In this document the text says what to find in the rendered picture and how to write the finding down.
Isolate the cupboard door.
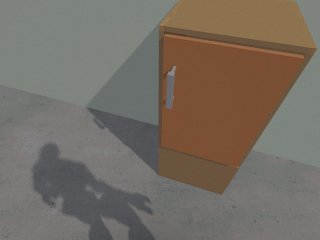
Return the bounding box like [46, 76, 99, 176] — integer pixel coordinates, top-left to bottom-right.
[161, 34, 305, 167]

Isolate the handle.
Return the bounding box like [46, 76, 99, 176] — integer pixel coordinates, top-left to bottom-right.
[166, 66, 177, 109]

